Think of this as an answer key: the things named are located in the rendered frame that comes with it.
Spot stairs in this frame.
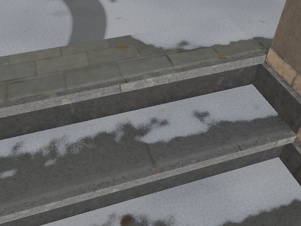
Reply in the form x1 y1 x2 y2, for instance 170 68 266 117
0 64 301 226

